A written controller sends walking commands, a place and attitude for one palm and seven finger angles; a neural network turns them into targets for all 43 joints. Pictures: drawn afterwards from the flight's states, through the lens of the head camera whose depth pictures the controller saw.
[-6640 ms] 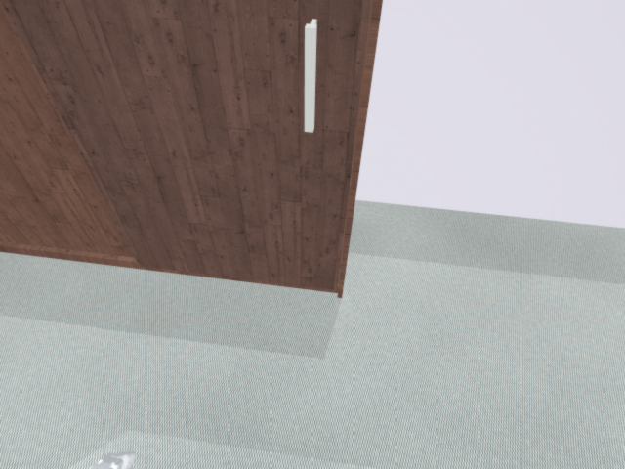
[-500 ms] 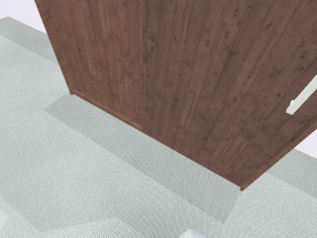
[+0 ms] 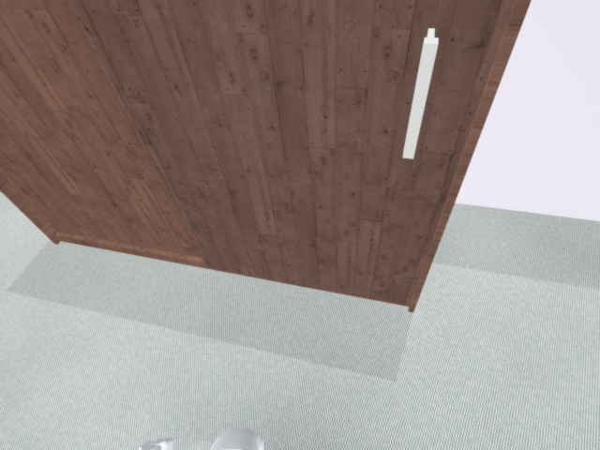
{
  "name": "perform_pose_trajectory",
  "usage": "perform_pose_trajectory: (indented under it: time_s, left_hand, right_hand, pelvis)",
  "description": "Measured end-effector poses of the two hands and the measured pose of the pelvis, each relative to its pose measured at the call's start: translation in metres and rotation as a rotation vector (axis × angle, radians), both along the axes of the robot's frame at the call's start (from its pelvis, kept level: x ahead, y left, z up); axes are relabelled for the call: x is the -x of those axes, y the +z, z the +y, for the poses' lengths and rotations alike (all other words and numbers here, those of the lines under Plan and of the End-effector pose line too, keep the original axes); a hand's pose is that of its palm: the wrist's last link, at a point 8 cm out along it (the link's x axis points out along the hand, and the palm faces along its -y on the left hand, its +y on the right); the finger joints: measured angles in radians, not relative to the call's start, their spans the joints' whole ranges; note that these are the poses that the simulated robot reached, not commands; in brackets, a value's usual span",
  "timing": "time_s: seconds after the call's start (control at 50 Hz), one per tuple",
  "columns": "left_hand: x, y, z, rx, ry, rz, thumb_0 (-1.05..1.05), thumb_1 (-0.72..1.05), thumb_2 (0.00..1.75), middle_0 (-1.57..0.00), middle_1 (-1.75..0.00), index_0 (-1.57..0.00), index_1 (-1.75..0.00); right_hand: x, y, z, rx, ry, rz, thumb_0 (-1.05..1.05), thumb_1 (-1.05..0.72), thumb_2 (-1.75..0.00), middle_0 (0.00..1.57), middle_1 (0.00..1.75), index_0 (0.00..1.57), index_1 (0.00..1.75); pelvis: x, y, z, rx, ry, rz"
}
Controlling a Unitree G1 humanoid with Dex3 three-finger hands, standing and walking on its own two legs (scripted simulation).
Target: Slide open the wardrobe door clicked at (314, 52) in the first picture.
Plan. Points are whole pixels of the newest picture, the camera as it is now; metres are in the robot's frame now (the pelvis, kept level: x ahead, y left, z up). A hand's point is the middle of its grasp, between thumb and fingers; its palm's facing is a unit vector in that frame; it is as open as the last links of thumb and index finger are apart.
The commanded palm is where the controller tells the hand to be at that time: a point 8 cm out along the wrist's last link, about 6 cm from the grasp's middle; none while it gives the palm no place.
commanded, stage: turn to face it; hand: right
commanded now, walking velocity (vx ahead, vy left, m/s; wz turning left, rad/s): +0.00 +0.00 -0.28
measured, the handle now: (418, 99) +0.67 -0.18 +0.10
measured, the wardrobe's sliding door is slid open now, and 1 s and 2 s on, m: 0.00 0.00 0.00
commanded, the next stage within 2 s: take the last steps up to it in 0.18 s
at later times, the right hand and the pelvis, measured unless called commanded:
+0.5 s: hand out of the picture +0.03 -0.13 -0.16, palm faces +0.15 +0.96 -0.24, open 7.4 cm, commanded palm none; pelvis +0.00 +0.06 +0.00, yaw -7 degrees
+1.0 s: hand out of the picture -0.02 -0.15 -0.18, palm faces +0.23 +0.97 -0.10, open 7.4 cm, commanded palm none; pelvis +0.11 -0.03 -0.01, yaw -7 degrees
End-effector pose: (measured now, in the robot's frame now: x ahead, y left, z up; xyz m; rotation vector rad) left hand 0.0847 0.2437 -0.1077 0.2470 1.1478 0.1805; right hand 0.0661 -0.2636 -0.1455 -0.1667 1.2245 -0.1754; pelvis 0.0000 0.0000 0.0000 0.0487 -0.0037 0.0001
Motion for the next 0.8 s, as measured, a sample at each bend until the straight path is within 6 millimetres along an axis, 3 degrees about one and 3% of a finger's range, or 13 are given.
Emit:
perform_pose_trajectory:
  time_s: [0.18,0.32,0.42,0.54,0.64,0.72,0.8]
  left_hand:
    - [0.048,-0.017,-0.004,0.044,0.034,0.116,0.0,0.9,0.9,-0.21,-0.3,-0.21,-0.3]
    - [0.083,-0.033,0.019,0.07,0.045,0.215,0.0,0.9,0.9,-0.2,-0.3,-0.2,-0.3]
    - [0.089,-0.049,0.041,0.1,0.036,0.241,0.0,0.9,0.9,-0.2,-0.3,-0.2,-0.3]
    - [0.061,-0.04,0.057,0.11,-0.006,0.218,0.0,0.9,0.9,-0.2,-0.3,-0.2,-0.3]
    - [0.027,-0.039,0.056,0.09,-0.054,0.216,0.0,0.9,0.9,-0.2,-0.3,-0.2,-0.3]
    - [-0.015,-0.038,0.04,0.076,-0.108,0.205,0.0,0.91,0.9,-0.2,-0.3,-0.2,-0.3]
    - [-0.074,-0.036,0.005,0.076,-0.17,0.142,0.0,0.91,0.9,-0.2,-0.3,-0.2,-0.3]
  right_hand:
    - [-0.012,0.01,0.013,0.005,-0.019,-0.053,0.0,-0.91,-0.9,0.2,0.3,0.2,0.3]
    - [-0.012,0.017,0.043,0.017,-0.027,-0.079,0.0,-0.91,-0.9,0.2,0.3,0.2,0.3]
    - [0.011,0.017,0.07,0.034,-0.05,-0.081,0.0,-0.91,-0.9,0.2,0.3,0.2,0.3]
    - [0.07,0.02,0.097,0.002,-0.138,0.04,0.0,-0.91,-0.9,0.2,0.3,0.2,0.3]
    - [0.12,0.015,0.118,-0.05,-0.23,0.175,0.0,-0.91,-0.9,0.2,0.3,0.2,0.3]
    - [0.152,0.011,0.132,-0.103,-0.299,0.285,0.0,-0.91,-0.9,0.2,0.3,0.2,0.3]
    - [0.171,0.009,0.136,-0.163,-0.346,0.4,0.0,-0.91,-0.9,0.2,0.3,0.2,0.3]
  pelvis:
    - [0.003,0.0,0.006,0.017,-0.061,0.005]
    - [0.009,-0.002,0.027,0.036,-0.098,0.013]
    - [0.007,-0.009,0.05,0.057,-0.109,0.005]
    - [-0.008,0.003,0.06,0.077,-0.128,-0.005]
    - [-0.025,0.003,0.056,0.06,-0.166,-0.007]
    - [-0.042,0.0,0.044,0.049,-0.181,-0.002]
    - [-0.062,-0.005,0.024,0.04,-0.183,0.006]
